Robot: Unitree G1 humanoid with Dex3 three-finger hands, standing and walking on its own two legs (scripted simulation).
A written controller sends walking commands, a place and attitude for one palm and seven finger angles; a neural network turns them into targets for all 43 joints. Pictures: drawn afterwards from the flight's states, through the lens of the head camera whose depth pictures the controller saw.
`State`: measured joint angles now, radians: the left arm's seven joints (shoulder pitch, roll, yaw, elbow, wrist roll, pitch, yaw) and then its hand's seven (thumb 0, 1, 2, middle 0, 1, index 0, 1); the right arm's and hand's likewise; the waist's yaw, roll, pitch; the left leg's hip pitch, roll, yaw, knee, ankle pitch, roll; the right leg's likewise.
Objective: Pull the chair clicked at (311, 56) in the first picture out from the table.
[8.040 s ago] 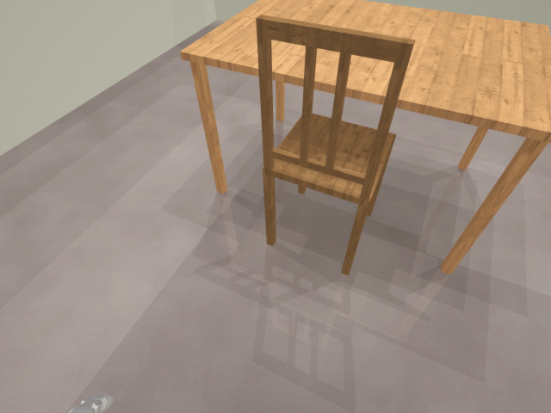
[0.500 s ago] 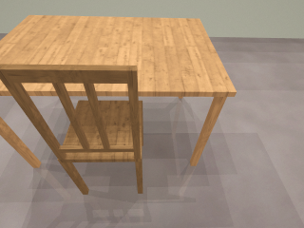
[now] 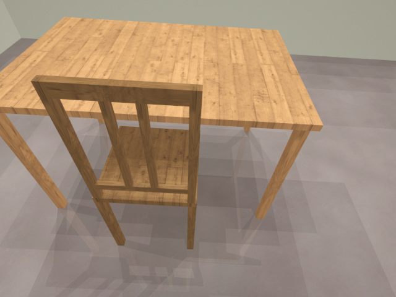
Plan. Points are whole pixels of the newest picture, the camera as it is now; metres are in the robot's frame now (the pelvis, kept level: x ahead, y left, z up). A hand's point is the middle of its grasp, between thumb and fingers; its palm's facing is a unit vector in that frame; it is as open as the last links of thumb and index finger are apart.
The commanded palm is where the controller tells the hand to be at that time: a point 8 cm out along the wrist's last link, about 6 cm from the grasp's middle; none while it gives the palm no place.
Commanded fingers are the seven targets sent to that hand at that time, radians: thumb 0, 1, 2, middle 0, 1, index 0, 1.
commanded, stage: look again from close up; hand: left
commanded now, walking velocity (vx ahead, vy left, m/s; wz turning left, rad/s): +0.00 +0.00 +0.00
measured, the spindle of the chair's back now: (119, 149) +0.50 +0.27 -0.05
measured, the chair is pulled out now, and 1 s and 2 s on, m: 0.00 0.00 0.00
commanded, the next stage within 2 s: none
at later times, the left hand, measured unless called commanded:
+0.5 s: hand out of the picture +0.01 +0.15 -0.18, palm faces +0.02 -0.99 -0.14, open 7.3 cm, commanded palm none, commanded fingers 0.00 0.90 0.90 -0.20 -0.30 -0.20 -0.30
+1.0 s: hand out of the picture +0.02 +0.15 -0.18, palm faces +0.02 -0.99 -0.13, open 7.4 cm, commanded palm none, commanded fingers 0.00 0.90 0.90 -0.20 -0.30 -0.20 -0.30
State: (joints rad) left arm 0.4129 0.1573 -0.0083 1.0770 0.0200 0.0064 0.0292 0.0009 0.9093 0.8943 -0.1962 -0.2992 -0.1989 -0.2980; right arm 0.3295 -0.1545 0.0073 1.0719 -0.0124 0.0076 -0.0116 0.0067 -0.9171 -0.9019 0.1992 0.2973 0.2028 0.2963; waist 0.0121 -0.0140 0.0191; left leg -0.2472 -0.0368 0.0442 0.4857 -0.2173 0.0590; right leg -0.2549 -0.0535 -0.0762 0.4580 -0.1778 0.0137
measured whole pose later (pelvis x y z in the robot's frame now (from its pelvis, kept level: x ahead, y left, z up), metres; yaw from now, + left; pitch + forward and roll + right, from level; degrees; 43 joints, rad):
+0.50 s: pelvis +0.02 +0.00 +0.00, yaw -1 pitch -2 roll +0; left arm 0.33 0.13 -0.01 1.08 0.02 -0.01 0.04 0.00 0.92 0.89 -0.20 -0.30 -0.20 -0.30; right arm 0.30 -0.12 0.01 1.13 -0.01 -0.02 -0.02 0.01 -0.92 -0.90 0.20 0.30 0.20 0.30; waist 0.01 -0.03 0.02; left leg -0.19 -0.03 0.05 0.46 -0.24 0.06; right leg -0.21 -0.05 -0.06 0.44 -0.20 0.02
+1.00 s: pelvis +0.03 +0.00 +0.00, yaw -1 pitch -2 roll +0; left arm 0.34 0.12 -0.01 1.10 0.02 -0.01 0.04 0.00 0.91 0.89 -0.20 -0.30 -0.20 -0.30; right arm 0.29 -0.12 0.01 1.15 0.00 -0.02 -0.03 0.01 -0.92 -0.90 0.20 0.30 0.20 0.30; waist 0.01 -0.03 0.03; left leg -0.15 -0.04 0.06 0.43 -0.24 0.06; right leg -0.18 -0.05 -0.06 0.42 -0.20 0.03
